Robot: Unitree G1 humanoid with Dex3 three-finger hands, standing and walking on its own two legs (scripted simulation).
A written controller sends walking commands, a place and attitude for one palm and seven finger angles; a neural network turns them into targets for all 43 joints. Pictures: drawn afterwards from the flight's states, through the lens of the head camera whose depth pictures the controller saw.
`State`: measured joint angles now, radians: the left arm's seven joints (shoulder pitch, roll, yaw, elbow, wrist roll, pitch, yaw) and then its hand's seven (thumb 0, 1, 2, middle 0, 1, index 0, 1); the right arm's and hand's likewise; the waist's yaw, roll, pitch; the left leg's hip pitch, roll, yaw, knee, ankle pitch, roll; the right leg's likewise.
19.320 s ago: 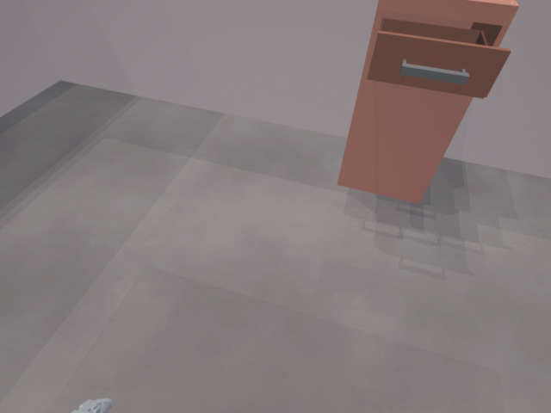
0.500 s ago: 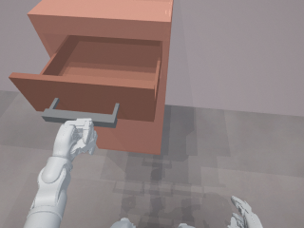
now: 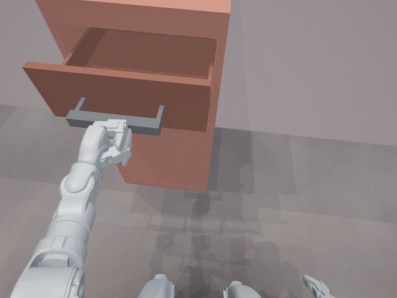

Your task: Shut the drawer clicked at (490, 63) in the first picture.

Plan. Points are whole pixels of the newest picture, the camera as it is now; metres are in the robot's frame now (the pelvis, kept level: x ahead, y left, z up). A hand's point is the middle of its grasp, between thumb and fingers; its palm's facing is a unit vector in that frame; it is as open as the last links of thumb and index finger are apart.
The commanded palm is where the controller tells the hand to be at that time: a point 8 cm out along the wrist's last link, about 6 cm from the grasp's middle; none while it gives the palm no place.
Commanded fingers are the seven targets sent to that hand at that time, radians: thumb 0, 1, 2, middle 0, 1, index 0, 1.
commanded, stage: push the drawer shut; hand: left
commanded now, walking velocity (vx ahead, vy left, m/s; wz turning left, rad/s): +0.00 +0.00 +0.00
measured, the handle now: (118, 114) +0.48 +0.18 +0.07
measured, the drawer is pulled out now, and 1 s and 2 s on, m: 0.16 0.05 0.00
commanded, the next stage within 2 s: pull the fist back off the drawer in 1.72 s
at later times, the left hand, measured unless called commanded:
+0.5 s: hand (135, 127) +0.45 +0.14 +0.06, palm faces -0.13 -0.99 -0.04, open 2.9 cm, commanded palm +0.46 +0.19 +0.07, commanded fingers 0.00 0.90 0.90 -1.40 -1.60 -1.40 -1.60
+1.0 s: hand (139, 105) +0.51 +0.14 +0.06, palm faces -0.12 -0.99 -0.03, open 3.1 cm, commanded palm +0.52 +0.18 +0.07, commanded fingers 0.00 0.90 0.90 -1.40 -1.60 -1.40 -1.60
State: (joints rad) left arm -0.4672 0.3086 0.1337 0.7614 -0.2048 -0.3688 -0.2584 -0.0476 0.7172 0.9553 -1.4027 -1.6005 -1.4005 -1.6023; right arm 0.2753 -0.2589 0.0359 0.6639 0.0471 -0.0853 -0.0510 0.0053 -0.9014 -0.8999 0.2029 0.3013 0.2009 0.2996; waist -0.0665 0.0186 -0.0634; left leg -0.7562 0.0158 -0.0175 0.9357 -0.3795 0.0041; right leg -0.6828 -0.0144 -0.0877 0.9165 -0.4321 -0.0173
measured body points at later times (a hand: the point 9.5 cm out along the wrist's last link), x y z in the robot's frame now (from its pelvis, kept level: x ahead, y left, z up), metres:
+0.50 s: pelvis -0.01 +0.01 -0.01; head +0.08 +0.02 +0.43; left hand +0.45 +0.20 +0.06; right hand +0.04 -0.25 -0.13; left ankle +0.05 +0.11 -0.69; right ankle +0.01 -0.11 -0.69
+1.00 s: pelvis +0.00 +0.01 -0.02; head +0.12 +0.02 +0.41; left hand +0.51 +0.19 +0.07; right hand -0.01 -0.26 -0.13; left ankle +0.05 +0.11 -0.69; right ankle +0.01 -0.11 -0.69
